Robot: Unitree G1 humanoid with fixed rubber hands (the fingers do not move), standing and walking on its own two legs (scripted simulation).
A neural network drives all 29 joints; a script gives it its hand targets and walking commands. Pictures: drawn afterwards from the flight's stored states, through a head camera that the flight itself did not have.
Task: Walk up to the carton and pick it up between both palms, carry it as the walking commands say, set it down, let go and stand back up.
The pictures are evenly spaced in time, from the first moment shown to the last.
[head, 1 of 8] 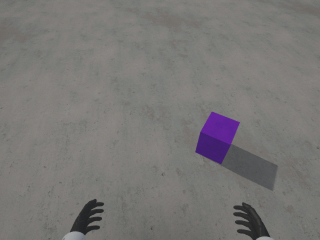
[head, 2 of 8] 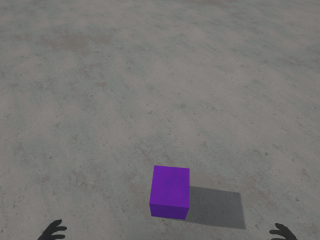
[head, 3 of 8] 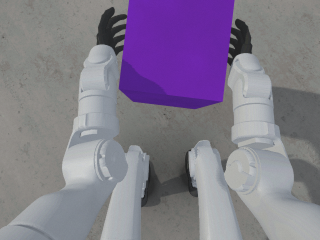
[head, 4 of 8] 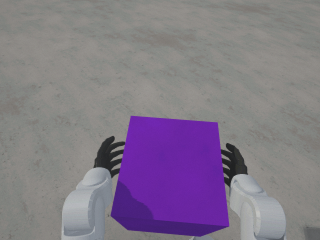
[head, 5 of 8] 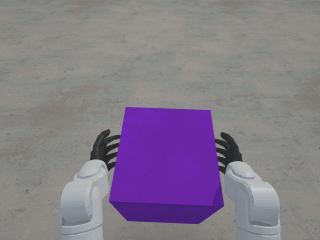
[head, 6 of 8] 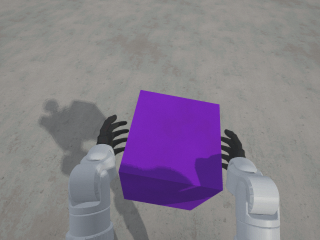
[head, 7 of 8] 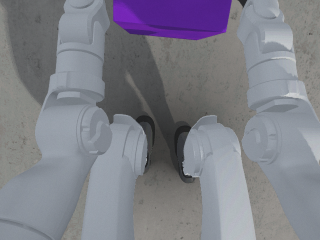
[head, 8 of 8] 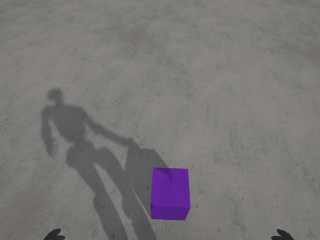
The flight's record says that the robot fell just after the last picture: no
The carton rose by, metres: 0.71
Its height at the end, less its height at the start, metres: +0.00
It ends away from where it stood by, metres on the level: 1.76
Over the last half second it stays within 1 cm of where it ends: yes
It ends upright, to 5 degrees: yes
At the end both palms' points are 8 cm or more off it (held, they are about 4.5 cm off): yes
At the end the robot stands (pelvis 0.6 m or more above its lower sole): yes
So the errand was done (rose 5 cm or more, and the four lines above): yes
